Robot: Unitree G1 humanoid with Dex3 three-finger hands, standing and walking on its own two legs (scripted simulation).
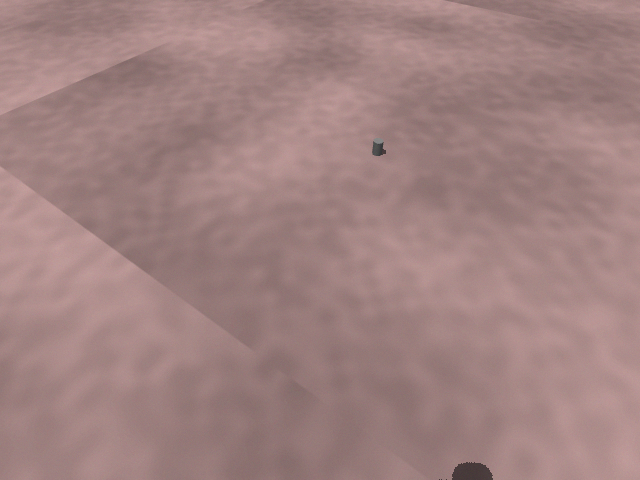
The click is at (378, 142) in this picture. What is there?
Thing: low tin
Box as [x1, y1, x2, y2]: [372, 138, 383, 155]
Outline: 375,138 373,141 372,153 374,155 381,154 383,140 380,138
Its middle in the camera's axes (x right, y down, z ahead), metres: +0.29 -0.47 +2.03
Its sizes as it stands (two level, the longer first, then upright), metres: 0.052 0.052 0.079
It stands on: the floor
